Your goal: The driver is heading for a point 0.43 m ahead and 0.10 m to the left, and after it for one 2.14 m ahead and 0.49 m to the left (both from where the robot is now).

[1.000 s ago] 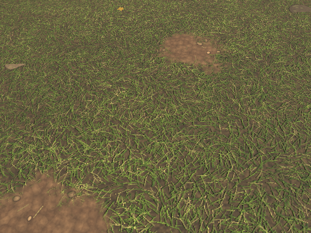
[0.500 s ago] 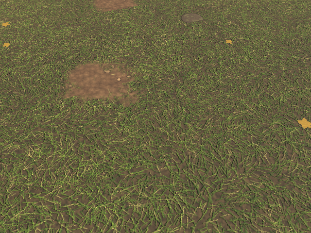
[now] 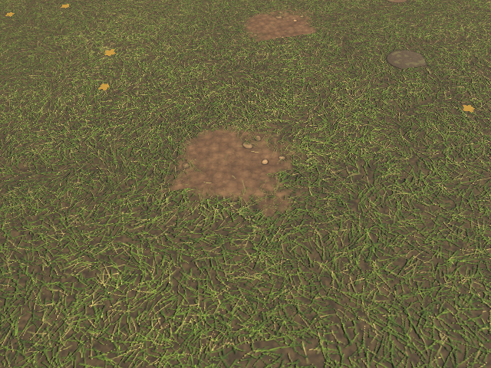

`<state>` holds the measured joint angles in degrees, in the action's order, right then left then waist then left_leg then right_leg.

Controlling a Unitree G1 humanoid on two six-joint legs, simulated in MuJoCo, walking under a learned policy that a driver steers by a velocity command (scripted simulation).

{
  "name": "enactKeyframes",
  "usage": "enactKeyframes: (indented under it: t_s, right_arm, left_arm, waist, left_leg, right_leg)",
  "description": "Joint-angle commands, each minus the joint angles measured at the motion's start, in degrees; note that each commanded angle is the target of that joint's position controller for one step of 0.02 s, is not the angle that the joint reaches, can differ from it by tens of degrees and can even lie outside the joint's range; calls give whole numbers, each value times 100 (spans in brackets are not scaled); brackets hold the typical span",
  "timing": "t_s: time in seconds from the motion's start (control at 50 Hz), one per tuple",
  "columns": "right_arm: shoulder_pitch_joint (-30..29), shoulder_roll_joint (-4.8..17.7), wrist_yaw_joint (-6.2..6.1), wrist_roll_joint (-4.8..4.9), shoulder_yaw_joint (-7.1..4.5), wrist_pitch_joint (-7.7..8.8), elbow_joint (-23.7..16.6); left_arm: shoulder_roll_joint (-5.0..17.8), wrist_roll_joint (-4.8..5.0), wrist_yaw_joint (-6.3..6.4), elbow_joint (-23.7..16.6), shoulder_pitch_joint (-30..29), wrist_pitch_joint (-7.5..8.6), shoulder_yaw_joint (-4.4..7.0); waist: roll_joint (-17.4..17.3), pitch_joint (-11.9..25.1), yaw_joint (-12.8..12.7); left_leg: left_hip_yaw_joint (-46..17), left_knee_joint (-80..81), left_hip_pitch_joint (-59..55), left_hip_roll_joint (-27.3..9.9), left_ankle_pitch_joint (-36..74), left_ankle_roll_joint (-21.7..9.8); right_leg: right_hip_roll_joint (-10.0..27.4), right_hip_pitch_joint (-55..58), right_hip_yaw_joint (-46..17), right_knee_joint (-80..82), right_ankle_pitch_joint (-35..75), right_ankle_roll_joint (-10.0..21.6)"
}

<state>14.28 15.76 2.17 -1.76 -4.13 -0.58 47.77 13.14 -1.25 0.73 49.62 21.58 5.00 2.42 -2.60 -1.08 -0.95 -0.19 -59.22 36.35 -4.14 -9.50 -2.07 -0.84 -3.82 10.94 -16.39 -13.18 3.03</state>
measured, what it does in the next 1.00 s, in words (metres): walks ahead, turning left: left foot, then right foot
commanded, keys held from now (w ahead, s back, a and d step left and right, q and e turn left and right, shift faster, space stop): w+q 0.62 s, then w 0.06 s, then w+e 0.32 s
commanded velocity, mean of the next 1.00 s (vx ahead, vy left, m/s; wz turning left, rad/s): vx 0.50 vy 0.00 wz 0.36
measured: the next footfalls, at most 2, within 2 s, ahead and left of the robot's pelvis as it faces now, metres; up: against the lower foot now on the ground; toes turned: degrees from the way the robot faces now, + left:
left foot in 0.24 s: +0.27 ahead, +0.12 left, +0.00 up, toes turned +14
right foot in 0.76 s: +0.49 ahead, +0.03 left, +0.00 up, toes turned +25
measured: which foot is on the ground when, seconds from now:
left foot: up 0.00-0.22, down 0.24-0.78, up 0.80-1.00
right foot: down 0.00-0.26, up 0.28-0.74, down 0.76-1.00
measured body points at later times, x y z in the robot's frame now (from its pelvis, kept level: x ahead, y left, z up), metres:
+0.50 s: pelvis +0.24 +0.08 +0.00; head +0.26 +0.10 +0.45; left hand +0.31 +0.37 -0.12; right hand +0.35 -0.18 -0.12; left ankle +0.23 +0.11 -0.75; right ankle +0.37 -0.08 -0.67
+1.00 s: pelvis +0.49 +0.12 -0.02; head +0.50 +0.12 +0.43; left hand +0.32 +0.35 -0.15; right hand +0.75 -0.04 -0.12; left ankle +0.49 +0.26 -0.69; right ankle +0.46 +0.02 -0.75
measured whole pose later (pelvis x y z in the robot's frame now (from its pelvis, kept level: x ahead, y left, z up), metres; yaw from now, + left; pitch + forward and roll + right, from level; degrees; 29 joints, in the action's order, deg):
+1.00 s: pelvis +0.49 +0.12 -0.02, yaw +21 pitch +0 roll -1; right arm 7.0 15.1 1.4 -3.0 -2.0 1.0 42.1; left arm 15.0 -0.7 -0.6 51.3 30.5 2.8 2.9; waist -1.6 -0.3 -4.1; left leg -1.9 -60.4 34.3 -1.1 -13.1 -1.5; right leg -5.1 -9.3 -2.1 -32.5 -23.1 4.4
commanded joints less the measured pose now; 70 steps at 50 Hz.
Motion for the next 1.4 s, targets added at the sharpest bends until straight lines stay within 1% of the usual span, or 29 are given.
enactKeyframes:
  t_s: [0.02,0.16,0.24,0.26,0.28,0.3,0.36,0.48,0.56,0.68,0.72,0.76,0.78,0.8,0.82,0.84,0.86,0.9,0.96,1.0,1.04,1.08,1.14,1.24,1.28,1.3,1.32,1.34,1.4]
  right_arm:
    - [-404,-59,78,-14,73,20,-505]
    - [-1257,50,152,-67,104,41,-1010]
    - [752,489,-27,-97,-164,125,-449]
    - [1176,1170,-127,-121,-351,138,-375]
    - [1027,1620,-134,97,-433,90,-559]
    - [977,1423,-180,162,-405,28,-507]
    - [328,696,-256,176,-183,144,-429]
    - [618,780,-180,201,-173,349,-401]
    - [923,861,-193,196,-195,318,-378]
    - [1097,845,-304,11,-153,292,-546]
    - [880,804,-325,-14,-127,281,-584]
    - [252,863,-306,66,-113,297,-669]
    - [-203,860,-318,156,-124,337,-717]
    - [362,138,-331,85,4,382,-796]
    - [956,15,-353,-53,100,463,-637]
    - [1186,364,-337,-54,13,461,-653]
    - [515,665,-340,-100,-42,397,-717]
    - [-136,873,-257,-147,-83,274,-812]
    - [-809,288,-62,-124,152,148,-938]
    - [-769,424,11,-127,108,169,-764]
    - [-2071,685,-47,-63,-14,268,-1165]
    - [-2280,446,12,-76,67,327,-1220]
    - [-2034,29,185,-52,173,298,-1146]
    - [-1486,147,-24,-9,138,420,-822]
    - [-155,211,-247,-35,55,493,-308]
    - [745,601,-283,-122,-95,494,30]
    - [1435,788,-169,-204,-46,551,33]
    - [1584,821,-48,-40,-85,597,119]
    - [540,632,-182,-1,-97,550,-276]
  left_arm:
    - [538,1,14,-245,-65,108,113]
    - [892,7,79,-12,330,-39,199]
    - [1210,23,104,-70,192,-234,269]
    - [649,66,57,-361,351,-221,136]
    - [675,46,-23,-821,15,-172,147]
    - [912,0,-36,-978,-703,-134,190]
    - [767,-20,-12,-815,-419,-116,151]
    - [614,-97,-82,-981,-873,-498,139]
    - [464,-172,-160,-1229,-1671,-463,55]
    - [903,-191,-221,-1188,-1698,-239,134]
    - [940,-186,-247,-974,-1060,-209,167]
    - [1072,-168,-204,-449,642,-234,284]
    - [1177,-162,-180,-156,1796,-196,356]
    - [1384,-79,-202,-199,1411,-148,374]
    - [935,128,-230,-517,907,-132,144]
    - [1286,164,-215,-527,599,-126,266]
    - [1165,104,-226,-625,132,-74,257]
    - [977,105,-231,-655,-54,-36,182]
    - [1319,84,-63,-279,536,-120,315]
    - [1194,53,-64,-245,705,-112,282]
    - [1089,60,10,10,1550,20,254]
    - [1031,40,77,-42,1244,27,256]
    - [844,53,32,-162,972,-37,179]
    - [793,-152,246,-43,1037,-243,197]
    - [880,-46,314,65,1053,-457,263]
    - [780,55,259,56,1105,-502,283]
    - [454,276,216,5,1555,-473,252]
    - [402,353,299,-17,2175,-430,159]
    - [719,-174,138,-313,719,-438,166]
  waist:
    - [707,-377,73]
    - [654,-501,-79]
    - [441,829,864]
    - [-522,1422,840]
    - [-1053,1923,726]
    - [-194,1206,868]
    - [290,80,76]
    - [78,-11,11]
    - [-155,-44,282]
    - [-33,38,374]
    - [-120,119,104]
    - [-142,536,-768]
    - [287,598,-1523]
    - [1885,279,-790]
    - [1113,86,-127]
    - [1370,129,164]
    - [756,-465,248]
    - [245,-529,249]
    - [567,-479,41]
    - [615,-228,-39]
    - [761,-387,-608]
    - [663,-361,-601]
    - [671,-98,-516]
    - [525,-289,-453]
    - [-2,-88,106]
    - [-431,141,446]
    - [-579,1139,301]
    - [-1170,1720,-2]
    - [-1002,1344,73]
  left_leg:
    - [29,649,383,-130,649,26]
    - [761,2054,-246,199,123,-490]
    - [683,2884,-3109,933,-475,-1048]
    - [-1497,3191,-4758,-601,-1235,-1523]
    - [-4517,4277,-5496,-1676,-1025,-2239]
    - [-3767,4415,-5160,-1525,-617,-2091]
    - [-1992,4396,-3110,-784,1404,-1474]
    - [-1515,4703,-2546,-180,1519,-1304]
    - [-1475,4581,-2471,44,1956,-1080]
    - [-1959,3743,-3612,-410,2996,-1340]
    - [-1769,3310,-3620,-420,3687,-1222]
    - [-1293,1776,-2507,-54,4975,-867]
    - [-1045,-72,-1691,357,4115,-653]
    - [-716,-2138,-212,1513,-1500,-403]
    - [-1336,-2558,403,1432,-2393,-474]
    - [-961,-2530,822,1214,-2050,-333]
    - [-767,-2208,1065,738,-1653,-200]
    - [-569,-1108,400,334,-1470,55]
    - [-51,26,-270,255,-576,181]
    - [35,54,-136,201,665,48]
    - [-367,742,1684,73,930,127]
    - [-223,1979,824,233,2179,192]
    - [-133,2335,-1028,395,3482,79]
    - [-455,4235,-1869,97,3835,198]
    - [-198,5442,-3277,-133,4648,283]
    - [-638,5020,-4792,-635,4889,136]
    - [-653,2454,-6471,-1272,7705,297]
    - [-1323,1520,-7548,-2116,7853,-25]
    - [-2321,3699,-4570,-2064,232,-874]
  right_leg:
    - [1528,-121,-530,747,1711,584]
    - [1746,610,140,111,3278,417]
    - [1529,19,510,-3352,4392,87]
    - [1060,-1862,441,-5323,977,-178]
    - [-74,-3543,-576,-6718,-1916,-461]
    - [295,-4207,-1240,-6720,-1352,-408]
    - [801,-3278,-1259,-5477,-533,-368]
    - [708,-3175,-1145,-4167,334,-569]
    - [341,-2869,-988,-3155,1327,-560]
    - [336,-3397,-1235,-3719,1015,-271]
    - [257,-2739,-1161,-3417,510,-87]
    - [-72,-317,-841,-2839,131,181]
    - [33,748,-933,-1955,429,405]
    - [1385,1073,-3021,-1406,1087,934]
    - [1882,815,-4328,-1484,3376,1109]
    - [2190,548,-5208,-554,2303,1921]
    - [2150,-154,-5375,-263,1184,2010]
    - [1649,-1057,-4296,-265,1350,1690]
    - [1029,-1392,-3266,-65,1949,1307]
    - [901,-975,-3013,-363,2251,1228]
    - [985,661,-3526,-439,1236,1256]
    - [579,-57,-3173,-639,338,1070]
    - [382,-1330,-2971,-1047,-378,861]
    - [-18,-566,-2976,-3154,-567,515]
    - [-318,-806,-2509,-5244,-337,584]
    - [-594,-2154,-2222,-6888,-2048,482]
    - [-768,-3438,-2058,-8513,-4000,377]
    - [-269,-4774,-1973,-8897,-3505,359]
    - [329,-5015,-1380,-8387,-1134,212]
Keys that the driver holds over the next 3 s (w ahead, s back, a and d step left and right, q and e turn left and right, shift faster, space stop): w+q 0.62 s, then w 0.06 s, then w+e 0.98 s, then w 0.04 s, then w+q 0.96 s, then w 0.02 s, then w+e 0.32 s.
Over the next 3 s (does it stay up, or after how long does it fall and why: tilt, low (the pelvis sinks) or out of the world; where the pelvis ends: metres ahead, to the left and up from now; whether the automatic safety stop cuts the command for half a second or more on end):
stays up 1.51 0.33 -0.36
